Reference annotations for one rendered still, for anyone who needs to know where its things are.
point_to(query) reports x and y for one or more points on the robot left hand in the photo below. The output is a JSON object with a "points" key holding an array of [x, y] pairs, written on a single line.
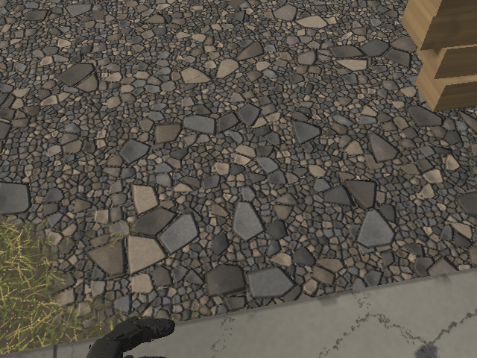
{"points": [[129, 334]]}

